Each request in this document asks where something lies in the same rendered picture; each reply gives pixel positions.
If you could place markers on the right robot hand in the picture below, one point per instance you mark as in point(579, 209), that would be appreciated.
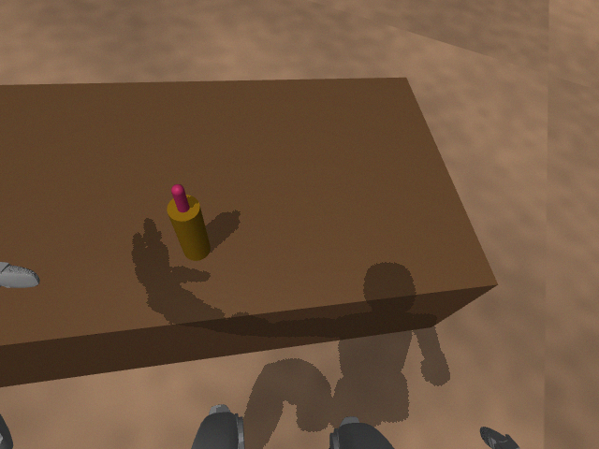
point(496, 440)

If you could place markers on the left robot hand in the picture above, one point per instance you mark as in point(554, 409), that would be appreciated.
point(17, 277)

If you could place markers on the bottle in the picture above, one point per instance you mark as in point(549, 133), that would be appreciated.
point(186, 217)

